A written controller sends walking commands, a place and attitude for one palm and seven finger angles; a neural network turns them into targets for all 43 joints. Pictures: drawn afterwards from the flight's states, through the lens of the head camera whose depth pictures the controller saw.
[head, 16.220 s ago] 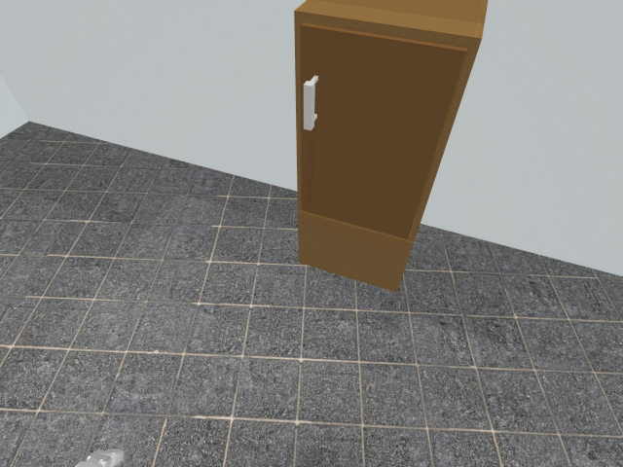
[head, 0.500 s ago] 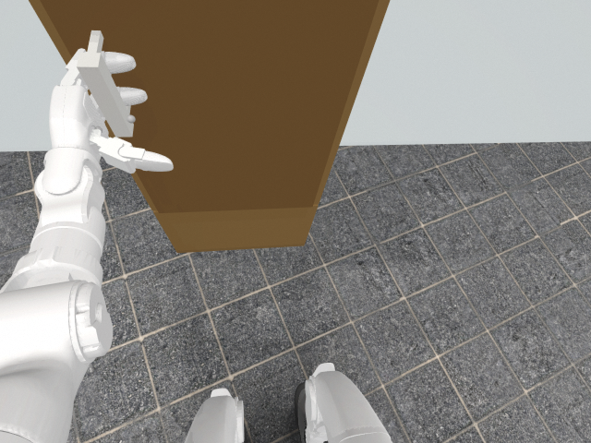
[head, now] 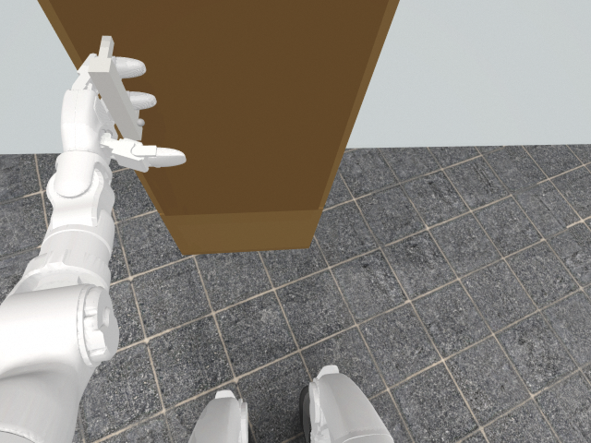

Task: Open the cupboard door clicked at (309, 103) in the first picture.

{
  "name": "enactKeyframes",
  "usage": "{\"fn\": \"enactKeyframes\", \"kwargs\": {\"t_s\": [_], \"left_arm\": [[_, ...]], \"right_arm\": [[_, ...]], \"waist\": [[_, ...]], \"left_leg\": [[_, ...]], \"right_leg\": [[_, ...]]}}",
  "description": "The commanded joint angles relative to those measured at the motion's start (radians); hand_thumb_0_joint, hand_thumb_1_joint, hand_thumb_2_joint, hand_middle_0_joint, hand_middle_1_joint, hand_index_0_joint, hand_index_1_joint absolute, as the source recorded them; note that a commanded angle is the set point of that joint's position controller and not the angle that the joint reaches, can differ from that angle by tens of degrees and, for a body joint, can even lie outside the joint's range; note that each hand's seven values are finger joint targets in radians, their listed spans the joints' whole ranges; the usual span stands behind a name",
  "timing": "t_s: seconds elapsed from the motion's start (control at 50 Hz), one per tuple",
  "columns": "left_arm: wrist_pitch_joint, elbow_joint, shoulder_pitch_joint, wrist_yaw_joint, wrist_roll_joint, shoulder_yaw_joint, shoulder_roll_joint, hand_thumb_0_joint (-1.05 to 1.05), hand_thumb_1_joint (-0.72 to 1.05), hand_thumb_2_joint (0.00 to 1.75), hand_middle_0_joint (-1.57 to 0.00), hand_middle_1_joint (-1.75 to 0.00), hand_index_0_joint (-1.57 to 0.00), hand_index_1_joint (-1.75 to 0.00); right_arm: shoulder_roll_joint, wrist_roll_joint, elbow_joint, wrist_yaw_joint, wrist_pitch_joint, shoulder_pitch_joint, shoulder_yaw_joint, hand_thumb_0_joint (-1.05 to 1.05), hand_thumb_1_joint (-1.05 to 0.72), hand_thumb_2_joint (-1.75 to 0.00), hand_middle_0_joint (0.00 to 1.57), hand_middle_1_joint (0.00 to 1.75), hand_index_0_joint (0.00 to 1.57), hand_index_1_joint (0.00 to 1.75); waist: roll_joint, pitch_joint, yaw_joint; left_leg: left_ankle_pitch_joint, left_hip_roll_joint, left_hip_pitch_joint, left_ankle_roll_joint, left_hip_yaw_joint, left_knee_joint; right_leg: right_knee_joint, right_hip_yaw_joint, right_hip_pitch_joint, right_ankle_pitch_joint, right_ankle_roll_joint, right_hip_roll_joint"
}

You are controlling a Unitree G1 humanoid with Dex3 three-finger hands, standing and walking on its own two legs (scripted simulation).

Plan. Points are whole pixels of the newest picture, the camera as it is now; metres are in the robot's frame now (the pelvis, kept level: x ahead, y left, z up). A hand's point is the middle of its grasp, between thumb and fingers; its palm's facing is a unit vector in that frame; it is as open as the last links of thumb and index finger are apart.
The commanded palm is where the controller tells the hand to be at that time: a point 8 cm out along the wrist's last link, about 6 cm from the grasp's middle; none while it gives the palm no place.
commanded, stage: close the thumb around the handle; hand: left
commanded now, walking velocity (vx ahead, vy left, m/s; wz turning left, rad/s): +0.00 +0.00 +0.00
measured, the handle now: (120, 91) +0.56 +0.19 +0.07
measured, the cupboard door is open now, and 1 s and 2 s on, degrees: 0 10 46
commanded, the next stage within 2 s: pull the door open along its arc in 0.52 s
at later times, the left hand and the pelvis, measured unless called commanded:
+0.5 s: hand (140, 124) +0.51 +0.16 +0.06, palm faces +0.02 -1.00 -0.02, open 5.6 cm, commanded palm +0.50 +0.19 +0.06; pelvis +0.01 -0.01 +0.00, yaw +1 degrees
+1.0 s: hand (145, 159) +0.46 +0.15 +0.06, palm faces -0.04 -1.00 +0.00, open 5.7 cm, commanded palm +0.40 +0.20 +0.06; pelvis +0.01 +0.00 +0.02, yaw -2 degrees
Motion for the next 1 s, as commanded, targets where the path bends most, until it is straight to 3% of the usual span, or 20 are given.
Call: {"fn": "enactKeyframes", "kwargs": {"t_s": [0.0,0.04,0.08,0.12,0.18,0.24,0.3,0.32,0.34,0.4,0.44,0.52,0.6,0.64,0.66,0.7,0.74,0.8,0.86,0.98], "left_arm": [[-0.073,-0.22,-0.466,-0.007,0.008,-0.041,0.109,0.0,0.06,0.54,-0.34,-1.26,-0.34,-1.26],[-0.072,-0.22,-0.471,-0.003,0.006,-0.038,0.11,0.0,0.17,0.59,-0.35,-1.27,-0.35,-1.27],[-0.084,-0.258,-0.487,-0.002,0.009,-0.032,0.123,0.0,0.28,0.64,-0.36,-1.28,-0.36,-1.28],[-0.081,-0.247,-0.47,-0.003,0.008,-0.052,0.093,0.0,0.4,0.68,-0.36,-1.3,-0.36,-1.3],[-0.087,-0.259,-0.458,-0.003,0.005,-0.027,0.124,0.0,0.56,0.76,-0.38,-1.31,-0.38,-1.31],[-0.086,-0.252,-0.437,-0.009,0.002,-0.06,0.08,0.0,0.73,0.83,-0.39,-1.33,-0.39,-1.33],[-0.089,-0.254,-0.466,-0.006,0.008,-0.056,0.097,0.0,0.9,0.9,-0.4,-1.35,-0.4,-1.35],[-0.085,-0.234,-0.458,-0.007,0.007,-0.076,0.067,0.0,0.9,0.9,-0.4,-1.35,-0.4,-1.35],[-0.083,-0.223,-0.456,-0.004,0.008,-0.054,0.093,0.0,0.9,0.9,-0.4,-1.35,-0.4,-1.35],[-0.088,-0.248,-0.481,-0.006,0.009,-0.084,0.062,0.0,0.9,0.9,-0.4,-1.35,-0.4,-1.35],[-0.081,-0.22,-0.468,-0.005,0.01,-0.054,0.1,0.0,0.9,0.9,-0.4,-1.35,-0.4,-1.35],[-0.076,-0.221,-0.489,-0.011,0.013,-0.061,0.098,0.0,0.9,0.9,-0.4,-1.35,-0.4,-1.35],[-0.07,-0.209,-0.479,-0.015,0.007,-0.041,0.118,0.0,0.9,0.9,-0.4,-1.35,-0.4,-1.35],[-0.059,-0.182,-0.38,-0.025,0.011,0.062,0.248,0.0,0.9,0.9,-0.4,-1.35,-0.4,-1.35],[-0.061,-0.199,-0.351,-0.035,0.008,0.078,0.268,0.0,0.9,0.9,-0.4,-1.35,-0.4,-1.35],[-0.055,-0.216,-0.288,-0.058,-0.006,0.049,0.215,0.0,0.9,0.9,-0.4,-1.35,-0.4,-1.35],[-0.051,-0.256,-0.228,-0.068,-0.026,0.057,0.21,0.0,0.9,0.9,-0.4,-1.35,-0.4,-1.35],[-0.053,-0.34,-0.123,-0.071,-0.04,0.061,0.2,0.0,0.9,0.9,-0.4,-1.35,-0.4,-1.35],[-0.046,-0.434,0.028,-0.065,-0.068,0.049,0.148,0.0,0.9,0.9,-0.4,-1.35,-0.4,-1.35],[-0.041,-0.692,0.31,-0.027,-0.099,-0.034,0.009,0.0,0.9,0.9,-0.4,-1.35,-0.4,-1.35]], "right_arm": [[-0.184,-0.002,-0.036,-0.013,-0.007,0.177,-0.075,0.0,-0.9,-0.9,0.2,0.3,0.2,0.3],[-0.185,-0.003,-0.034,-0.012,-0.006,0.178,-0.076,0.0,-0.9,-0.9,0.2,0.3,0.2,0.3],[-0.185,-0.005,-0.031,-0.013,-0.006,0.184,-0.079,0.0,-0.9,-0.9,0.2,0.3,0.2,0.3],[-0.18,-0.005,-0.029,-0.01,-0.005,0.181,-0.079,0.0,-0.9,-0.9,0.2,0.3,0.2,0.3],[-0.181,-0.004,-0.029,-0.011,-0.002,0.179,-0.081,0.0,-0.9,-0.9,0.2,0.3,0.2,0.3],[-0.177,-0.001,-0.031,-0.009,0.001,0.168,-0.08,0.0,-0.9,-0.9,0.2,0.3,0.2,0.3],[-0.178,-0.002,-0.026,-0.012,0.001,0.168,-0.08,0.0,-0.9,-0.9,0.2,0.3,0.2,0.3],[-0.174,-0.001,-0.026,-0.011,0.001,0.167,-0.079,0.0,-0.9,-0.9,0.2,0.3,0.2,0.3],[-0.18,-0.001,-0.023,-0.013,0.001,0.168,-0.081,0.0,-0.9,-0.9,0.2,0.3,0.2,0.3],[-0.175,-0.003,-0.023,-0.011,-0.003,0.164,-0.08,0.0,-0.9,-0.9,0.2,0.3,0.2,0.3],[-0.181,-0.003,-0.018,-0.015,-0.001,0.169,-0.081,0.0,-0.9,-0.9,0.2,0.3,0.2,0.3],[-0.18,-0.004,-0.024,-0.016,-0.005,0.166,-0.078,0.0,-0.9,-0.9,0.2,0.3,0.2,0.3],[-0.18,-0.002,-0.023,-0.017,-0.005,0.169,-0.077,0.0,-0.9,-0.9,0.2,0.3,0.2,0.3],[-0.188,0.005,-0.041,-0.023,0.0,0.168,-0.071,0.0,-0.9,-0.9,0.2,0.3,0.2,0.3],[-0.185,0.006,-0.055,-0.025,0.001,0.164,-0.068,0.0,-0.9,-0.9,0.2,0.3,0.2,0.3],[-0.173,0.014,-0.076,-0.022,0.003,0.145,-0.065,0.0,-0.9,-0.9,0.2,0.3,0.2,0.3],[-0.173,0.019,-0.094,-0.022,0.004,0.138,-0.069,0.0,-0.9,-0.9,0.2,0.3,0.2,0.3],[-0.169,0.027,-0.117,-0.018,0.003,0.128,-0.075,0.0,-0.9,-0.9,0.2,0.3,0.2,0.3],[-0.16,0.035,-0.144,-0.012,-0.004,0.111,-0.082,0.0,-0.9,-0.9,0.2,0.3,0.2,0.3],[-0.139,0.047,-0.175,0.002,-0.025,0.052,-0.094,0.0,-0.9,-0.9,0.2,0.3,0.2,0.3]], "waist": [[0.149,-0.502,-0.04],[0.127,-0.492,-0.042],[0.143,-0.541,-0.039],[0.144,-0.526,-0.04],[0.143,-0.539,-0.032],[0.14,-0.497,-0.033],[0.144,-0.508,-0.04],[0.133,-0.487,-0.044],[0.103,-0.478,-0.046],[0.159,-0.513,-0.047],[0.111,-0.494,-0.048],[0.138,-0.499,-0.047],[0.108,-0.514,-0.05],[0.066,-0.512,-0.01],[0.089,-0.529,0.008],[0.098,-0.513,0.02],[0.056,-0.521,0.033],[0.078,-0.55,0.064],[0.027,-0.532,0.085],[0.03,-0.472,0.122]], "left_leg": [[0.539,0.021,0.353,-0.05,-0.07,-0.146],[0.515,0.019,0.335,-0.044,-0.065,-0.147],[0.575,0.022,0.374,-0.051,-0.075,-0.143],[0.576,0.022,0.372,-0.051,-0.068,-0.142],[0.58,0.019,0.359,-0.046,-0.062,-0.141],[0.571,0.02,0.357,-0.047,-0.062,-0.148],[0.553,0.018,0.353,-0.045,-0.064,-0.145],[0.536,0.016,0.343,-0.043,-0.062,-0.149],[0.511,0.017,0.325,-0.039,-0.062,-0.149],[0.546,0.015,0.363,-0.043,-0.062,-0.14],[0.528,0.015,0.328,-0.038,-0.061,-0.14],[0.499,0.009,0.313,-0.034,-0.059,-0.141],[0.492,0.007,0.293,-0.027,-0.051,-0.132],[0.451,0.0,0.212,-0.016,-0.031,-0.143],[0.461,-0.002,0.207,-0.016,-0.025,-0.149],[0.46,-0.003,0.206,-0.016,-0.014,-0.158],[0.457,-0.002,0.201,-0.013,-0.008,-0.169],[0.515,0.003,0.245,-0.019,-0.002,-0.18],[0.517,0.001,0.221,-0.014,0.012,-0.203],[0.565,0.008,0.264,-0.022,0.026,-0.245]], "right_leg": [[-0.074,0.015,0.257,0.276,-0.015,0.022],[-0.079,0.017,0.27,0.273,-0.014,0.023],[-0.071,0.015,0.276,0.301,-0.014,0.021],[-0.074,0.015,0.276,0.307,-0.014,0.023],[-0.074,0.021,0.308,0.333,-0.015,0.023],[-0.081,0.016,0.294,0.318,-0.015,0.023],[-0.077,0.019,0.29,0.315,-0.014,0.02],[-0.081,0.018,0.289,0.306,-0.014,0.022],[-0.083,0.019,0.293,0.297,-0.014,0.022],[-0.079,0.021,0.276,0.309,-0.015,0.02],[-0.08,0.022,0.297,0.315,-0.014,0.02],[-0.078,0.027,0.299,0.303,-0.015,0.017],[-0.081,0.032,0.324,0.322,-0.012,0.018],[-0.083,0.049,0.418,0.343,-0.013,0.016],[-0.078,0.053,0.446,0.365,-0.017,0.017],[-0.083,0.051,0.46,0.372,-0.016,0.016],[-0.09,0.054,0.498,0.387,-0.013,0.017],[-0.089,0.051,0.514,0.422,-0.015,0.019],[-0.106,0.054,0.581,0.461,-0.016,0.019],[-0.123,0.045,0.601,0.486,-0.014,0.012]]}}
